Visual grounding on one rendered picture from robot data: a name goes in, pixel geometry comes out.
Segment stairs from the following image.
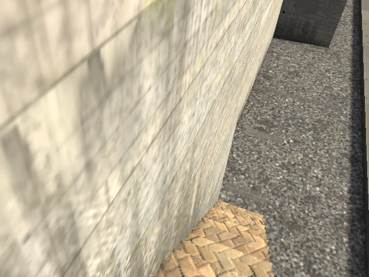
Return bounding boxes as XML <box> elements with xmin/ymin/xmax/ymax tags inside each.
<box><xmin>149</xmin><ymin>200</ymin><xmax>274</xmax><ymax>277</ymax></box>

